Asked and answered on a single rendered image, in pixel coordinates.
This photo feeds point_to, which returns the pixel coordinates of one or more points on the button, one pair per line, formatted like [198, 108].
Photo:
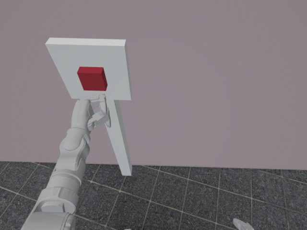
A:
[92, 78]

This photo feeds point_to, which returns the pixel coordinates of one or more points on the robot left hand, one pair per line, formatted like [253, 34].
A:
[85, 117]

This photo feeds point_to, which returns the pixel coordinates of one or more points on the robot left upper arm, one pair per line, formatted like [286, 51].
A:
[51, 221]

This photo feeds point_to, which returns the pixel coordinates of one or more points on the left robot forearm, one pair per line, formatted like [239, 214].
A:
[61, 192]

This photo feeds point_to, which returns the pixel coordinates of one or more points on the robot right hand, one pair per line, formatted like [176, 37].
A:
[241, 225]

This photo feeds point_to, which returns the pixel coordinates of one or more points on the panel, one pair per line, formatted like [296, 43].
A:
[69, 54]

